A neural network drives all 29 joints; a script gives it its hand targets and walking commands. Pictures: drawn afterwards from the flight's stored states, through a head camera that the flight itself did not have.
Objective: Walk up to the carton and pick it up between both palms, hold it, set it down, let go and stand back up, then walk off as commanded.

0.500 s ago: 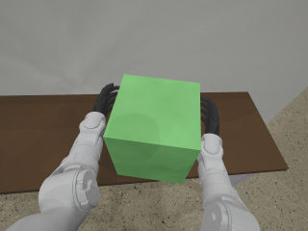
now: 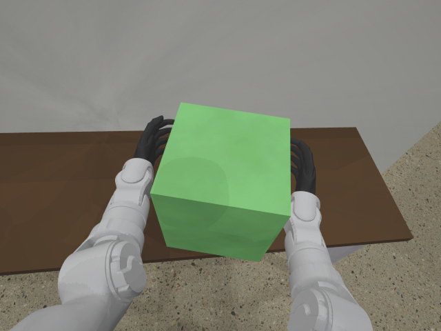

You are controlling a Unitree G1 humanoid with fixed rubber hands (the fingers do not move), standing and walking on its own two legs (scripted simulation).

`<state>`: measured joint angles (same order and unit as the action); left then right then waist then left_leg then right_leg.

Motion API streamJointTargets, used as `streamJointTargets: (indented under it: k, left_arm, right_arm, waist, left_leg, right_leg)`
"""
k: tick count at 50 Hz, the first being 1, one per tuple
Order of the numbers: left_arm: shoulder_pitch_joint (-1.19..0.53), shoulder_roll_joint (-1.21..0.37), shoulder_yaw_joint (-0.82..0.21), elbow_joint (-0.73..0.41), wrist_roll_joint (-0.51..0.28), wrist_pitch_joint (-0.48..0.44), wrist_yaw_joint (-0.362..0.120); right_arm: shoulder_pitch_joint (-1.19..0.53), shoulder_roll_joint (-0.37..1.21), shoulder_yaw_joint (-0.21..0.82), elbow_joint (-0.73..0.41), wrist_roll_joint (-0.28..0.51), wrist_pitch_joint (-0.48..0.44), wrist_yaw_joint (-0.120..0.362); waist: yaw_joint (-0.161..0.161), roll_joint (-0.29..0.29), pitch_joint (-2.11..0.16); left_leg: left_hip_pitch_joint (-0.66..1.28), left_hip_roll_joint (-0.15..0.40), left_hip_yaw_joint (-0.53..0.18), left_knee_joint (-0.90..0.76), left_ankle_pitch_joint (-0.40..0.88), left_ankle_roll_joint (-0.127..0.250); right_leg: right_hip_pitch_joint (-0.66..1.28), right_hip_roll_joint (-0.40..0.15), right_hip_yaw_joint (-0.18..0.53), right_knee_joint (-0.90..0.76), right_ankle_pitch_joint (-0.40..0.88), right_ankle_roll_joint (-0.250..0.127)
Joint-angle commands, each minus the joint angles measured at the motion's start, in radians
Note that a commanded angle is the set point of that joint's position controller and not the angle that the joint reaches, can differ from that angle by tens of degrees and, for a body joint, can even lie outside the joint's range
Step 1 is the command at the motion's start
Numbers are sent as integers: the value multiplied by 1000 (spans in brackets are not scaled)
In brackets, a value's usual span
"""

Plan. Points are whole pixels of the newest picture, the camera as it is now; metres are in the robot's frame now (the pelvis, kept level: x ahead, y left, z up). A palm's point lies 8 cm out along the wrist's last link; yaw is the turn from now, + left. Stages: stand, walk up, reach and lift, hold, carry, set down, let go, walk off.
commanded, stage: set down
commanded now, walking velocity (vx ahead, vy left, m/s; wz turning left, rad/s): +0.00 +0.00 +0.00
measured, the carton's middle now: (223, 188) +0.38 -0.03 -0.02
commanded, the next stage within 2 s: none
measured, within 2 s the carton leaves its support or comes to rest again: rests again in 0.80 s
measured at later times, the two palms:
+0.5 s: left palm (149, 157) +0.43 +0.11 +0.03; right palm (304, 188) +0.35 -0.18 +0.03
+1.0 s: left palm (120, 161) +0.43 +0.17 +0.02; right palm (289, 191) +0.36 -0.17 +0.00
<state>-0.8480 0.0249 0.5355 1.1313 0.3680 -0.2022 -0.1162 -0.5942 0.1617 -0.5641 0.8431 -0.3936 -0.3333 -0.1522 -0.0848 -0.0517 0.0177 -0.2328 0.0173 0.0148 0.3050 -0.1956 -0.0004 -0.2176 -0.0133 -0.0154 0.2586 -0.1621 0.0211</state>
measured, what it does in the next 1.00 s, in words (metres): stands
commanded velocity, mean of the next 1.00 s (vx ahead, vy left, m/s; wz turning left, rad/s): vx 0.00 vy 0.00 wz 0.00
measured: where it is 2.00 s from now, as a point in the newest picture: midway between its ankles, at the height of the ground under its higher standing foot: outside the picture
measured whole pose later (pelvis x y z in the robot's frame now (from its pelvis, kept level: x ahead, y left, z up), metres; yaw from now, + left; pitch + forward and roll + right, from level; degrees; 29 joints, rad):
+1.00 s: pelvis -0.03 +0.01 -0.02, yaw -1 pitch +20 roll -2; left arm -1.08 0.25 0.08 1.58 -0.02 -0.38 0.01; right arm -0.80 -0.01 -0.28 1.27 0.05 -0.40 -0.21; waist -0.08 -0.05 -0.17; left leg -0.68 0.03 0.02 0.60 -0.27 0.00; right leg -0.65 -0.01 -0.01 0.53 -0.22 0.02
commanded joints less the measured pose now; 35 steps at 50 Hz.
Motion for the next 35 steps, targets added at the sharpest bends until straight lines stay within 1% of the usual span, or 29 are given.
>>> streamJointTargets:
  k: [1,6,10,11,13,14,19,21,22,25,26,27,29,32,34,35]
  left_arm:
    - [-354,-382,-105,8,142,-28,-78]
    - [-343,-368,-91,17,148,-30,-78]
    - [-345,-354,-82,26,155,-31,-74]
    - [-345,-342,-74,29,156,-31,-72]
    - [-348,-272,-49,51,159,-31,-64]
    - [-352,-244,-36,60,157,-31,-61]
    - [-349,-229,-21,43,158,-38,-43]
    - [-349,-184,-16,44,148,-39,-32]
    - [-346,-150,-17,46,139,-40,-23]
    - [-337,1,-35,61,82,-45,21]
    - [-333,65,-47,73,55,-49,38]
    - [-343,108,-73,74,19,-56,55]
    - [-386,150,-123,91,-51,-69,78]
    - [-441,234,-171,139,-173,-117,107]
    - [-460,279,-209,153,-254,-164,122]
    - [-480,295,-226,159,-282,-186,128]
  right_arm:
    - [-403,535,272,132,-127,-36,132]
    - [-394,535,273,129,-130,-35,134]
    - [-385,526,262,137,-135,-34,136]
    - [-386,514,259,139,-135,-34,136]
    - [-376,439,234,152,-129,-28,132]
    - [-379,407,214,155,-131,-25,128]
    - [-372,407,170,166,-136,-22,108]
    - [-366,363,167,171,-120,-24,101]
    - [-363,322,161,181,-106,-25,93]
    - [-335,149,155,221,-37,-29,60]
    - [-329,81,173,234,2,-35,46]
    - [-330,32,188,251,37,-40,31]
    - [-358,-8,232,285,106,-46,10]
    - [-422,-53,307,272,213,-55,-15]
    - [-467,-85,340,235,271,-76,-28]
    - [-483,-102,344,233,289,-84,-34]
  waist:
    - [98,16,-317]
    - [108,7,-309]
    - [100,16,-301]
    - [105,16,-303]
    - [109,22,-304]
    - [105,13,-293]
    - [98,17,-261]
    - [104,17,-279]
    - [101,27,-287]
    - [89,41,-298]
    - [93,46,-307]
    - [85,54,-322]
    - [83,61,-374]
    - [80,36,-534]
    - [70,36,-673]
    - [61,47,-736]
  left_leg:
    - [-117,-19,93,3,206,30]
    - [-125,-18,94,7,192,36]
    - [-122,-17,93,11,182,35]
    - [-124,-15,92,12,187,36]
    - [-126,-16,95,15,177,38]
    - [-130,-15,96,17,166,41]
    - [-133,-10,88,30,146,49]
    - [-132,-10,88,35,150,49]
    - [-133,-7,86,39,146,47]
    - [-133,-3,82,55,142,39]
    - [-138,-1,79,65,148,34]
    - [-148,-1,78,72,139,29]
    - [-175,0,73,100,152,24]
    - [-250,-13,68,157,167,24]
    - [-303,-21,62,200,198,15]
    - [-313,-23,60,222,215,8]
  right_leg:
    - [276,-6,-45,92,406,23]
    - [256,-5,-41,93,390,23]
    - [235,-4,-45,93,366,22]
    - [230,-1,-46,94,358,20]
    - [218,1,-42,95,336,15]
    - [206,3,-41,95,316,14]
    - [159,2,-40,94,263,16]
    - [155,3,-37,96,267,14]
    - [146,5,-38,101,253,13]
    - [110,14,-36,109,233,10]
    - [99,17,-32,114,237,10]
    - [88,19,-29,122,230,9]
    - [67,25,-21,141,244,2]
    - [75,23,4,188,314,4]
    - [100,18,17,234,402,6]
    - [93,18,17,250,431,3]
